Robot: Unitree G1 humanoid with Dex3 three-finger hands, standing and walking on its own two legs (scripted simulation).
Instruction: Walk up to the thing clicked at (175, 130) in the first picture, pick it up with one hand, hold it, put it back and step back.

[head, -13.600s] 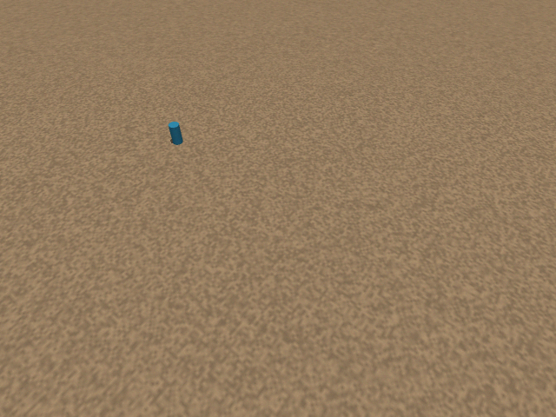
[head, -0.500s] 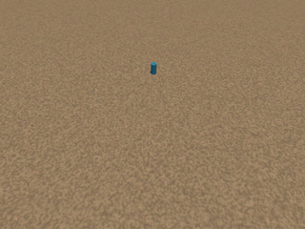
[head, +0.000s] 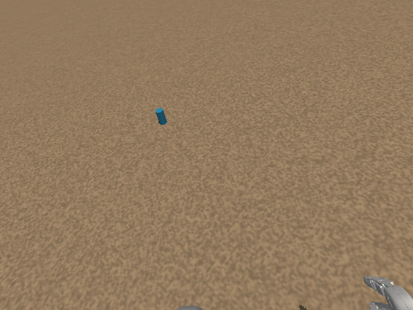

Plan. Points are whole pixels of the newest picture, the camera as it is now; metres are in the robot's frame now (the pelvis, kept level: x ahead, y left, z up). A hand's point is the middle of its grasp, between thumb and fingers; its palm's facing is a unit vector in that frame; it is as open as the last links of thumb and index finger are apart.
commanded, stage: walk up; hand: left
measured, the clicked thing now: (161, 116) +1.59 +0.52 -0.69
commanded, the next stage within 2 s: none
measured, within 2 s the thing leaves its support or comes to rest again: neither
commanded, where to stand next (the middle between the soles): +1.23 +0.84 m, yaw -80 degrees
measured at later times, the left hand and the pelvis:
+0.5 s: hand (87, 189) +0.49 +0.43 -0.12, palm faces -0.37 -0.79 -0.49, open 7.4 cm; pelvis +0.29 +0.17 +0.02, yaw -19 degrees
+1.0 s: hand (92, 130) +0.79 +0.52 -0.12, palm faces -0.47 -0.67 -0.57, open 7.4 cm; pelvis +0.57 +0.29 -0.01, yaw -34 degrees
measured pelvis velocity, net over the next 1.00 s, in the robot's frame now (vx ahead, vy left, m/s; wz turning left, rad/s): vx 0.57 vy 0.29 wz -0.59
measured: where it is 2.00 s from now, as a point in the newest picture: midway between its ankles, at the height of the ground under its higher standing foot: (139, 184)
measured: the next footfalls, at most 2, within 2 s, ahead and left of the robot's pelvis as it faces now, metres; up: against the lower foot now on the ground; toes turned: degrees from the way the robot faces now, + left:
left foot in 0.30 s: +0.38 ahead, +0.22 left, +0.00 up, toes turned -10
right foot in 0.72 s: +0.52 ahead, +0.06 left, +0.00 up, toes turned -38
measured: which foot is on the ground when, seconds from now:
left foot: up 0.00-0.28, down 0.30-0.72, up 0.74-1.00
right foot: down 0.00-0.32, up 0.34-0.70, down 0.72-1.00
